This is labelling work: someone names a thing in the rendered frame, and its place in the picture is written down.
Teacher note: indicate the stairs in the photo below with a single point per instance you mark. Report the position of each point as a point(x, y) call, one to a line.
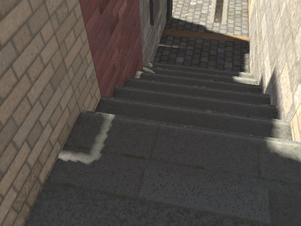
point(223, 122)

